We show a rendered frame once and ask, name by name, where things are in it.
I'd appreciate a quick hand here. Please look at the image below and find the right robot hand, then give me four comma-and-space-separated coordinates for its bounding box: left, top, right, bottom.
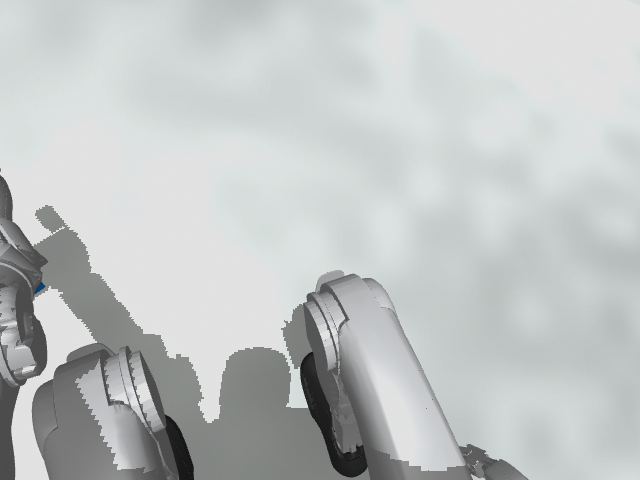
459, 444, 528, 480

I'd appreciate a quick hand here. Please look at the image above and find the right robot foot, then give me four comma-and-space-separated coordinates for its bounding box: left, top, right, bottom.
300, 352, 368, 477

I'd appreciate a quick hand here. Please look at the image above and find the left robot foot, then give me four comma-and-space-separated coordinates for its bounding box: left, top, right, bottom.
165, 415, 194, 480

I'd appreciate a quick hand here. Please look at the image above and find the left robot hand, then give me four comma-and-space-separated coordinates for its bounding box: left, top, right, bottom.
0, 168, 48, 268

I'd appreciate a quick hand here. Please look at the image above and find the cube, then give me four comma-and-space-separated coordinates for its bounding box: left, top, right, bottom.
34, 282, 46, 295

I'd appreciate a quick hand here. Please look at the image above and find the left robot arm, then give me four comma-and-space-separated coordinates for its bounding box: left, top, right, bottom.
0, 218, 47, 480

